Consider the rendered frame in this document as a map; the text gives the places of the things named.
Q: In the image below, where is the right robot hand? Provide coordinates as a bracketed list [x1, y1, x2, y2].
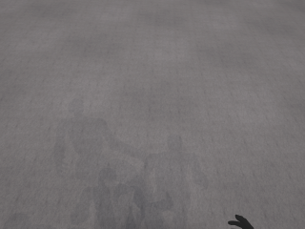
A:
[228, 215, 254, 229]

